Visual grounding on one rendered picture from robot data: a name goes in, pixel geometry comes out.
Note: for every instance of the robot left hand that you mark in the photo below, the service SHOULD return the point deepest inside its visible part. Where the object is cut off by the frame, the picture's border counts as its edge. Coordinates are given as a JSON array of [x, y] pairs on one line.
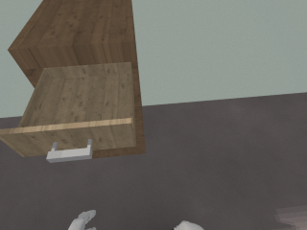
[[83, 218]]

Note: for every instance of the handle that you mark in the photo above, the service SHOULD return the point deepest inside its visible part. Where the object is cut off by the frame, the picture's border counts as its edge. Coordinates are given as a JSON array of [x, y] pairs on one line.
[[64, 155]]

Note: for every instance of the drawer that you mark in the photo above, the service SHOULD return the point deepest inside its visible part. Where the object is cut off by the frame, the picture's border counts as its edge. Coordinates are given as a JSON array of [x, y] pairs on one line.
[[71, 104]]

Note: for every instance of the cabinet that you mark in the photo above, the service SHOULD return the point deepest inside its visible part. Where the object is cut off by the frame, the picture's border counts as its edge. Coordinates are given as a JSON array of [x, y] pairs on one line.
[[64, 33]]

